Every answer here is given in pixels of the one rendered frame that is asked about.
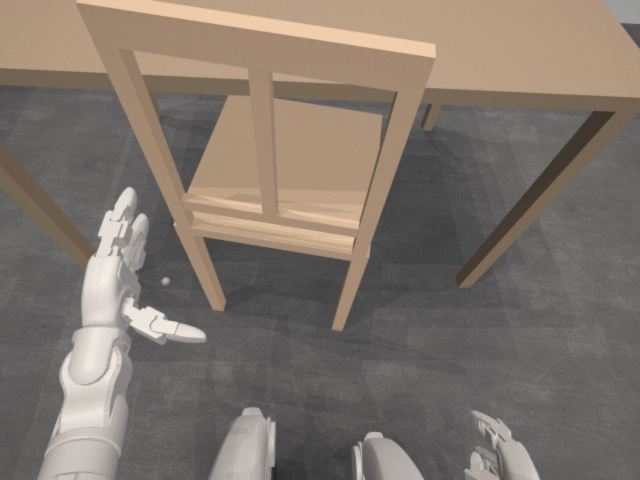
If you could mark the right robot hand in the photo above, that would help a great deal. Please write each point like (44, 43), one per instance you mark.
(511, 462)

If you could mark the robot thigh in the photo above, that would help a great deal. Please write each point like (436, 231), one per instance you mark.
(247, 451)
(382, 459)

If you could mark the table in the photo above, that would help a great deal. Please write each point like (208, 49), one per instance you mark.
(547, 54)

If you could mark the left robot thigh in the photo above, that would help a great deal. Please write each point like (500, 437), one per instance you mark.
(247, 451)

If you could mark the chair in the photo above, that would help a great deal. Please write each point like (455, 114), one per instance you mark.
(275, 173)

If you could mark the left robot forearm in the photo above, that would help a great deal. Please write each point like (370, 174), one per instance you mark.
(88, 436)

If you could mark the right robot thigh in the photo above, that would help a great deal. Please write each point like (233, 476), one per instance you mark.
(382, 459)

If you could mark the left robot hand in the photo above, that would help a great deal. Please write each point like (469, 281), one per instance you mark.
(110, 276)

